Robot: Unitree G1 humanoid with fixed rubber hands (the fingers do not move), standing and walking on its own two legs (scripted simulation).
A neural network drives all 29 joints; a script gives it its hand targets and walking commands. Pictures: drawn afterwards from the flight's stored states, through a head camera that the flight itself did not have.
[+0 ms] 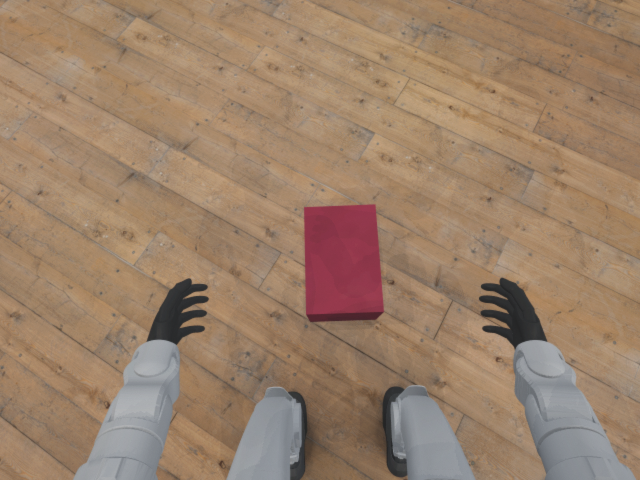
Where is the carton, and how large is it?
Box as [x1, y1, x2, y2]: [304, 204, 383, 321]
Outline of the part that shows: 374,204 304,207 306,314 310,321 375,319 383,311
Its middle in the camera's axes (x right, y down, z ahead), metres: +0.05 +0.08 +1.04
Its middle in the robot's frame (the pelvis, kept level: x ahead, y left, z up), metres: +0.49 -0.01 -0.61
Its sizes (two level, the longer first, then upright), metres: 0.272 0.183 0.180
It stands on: the floor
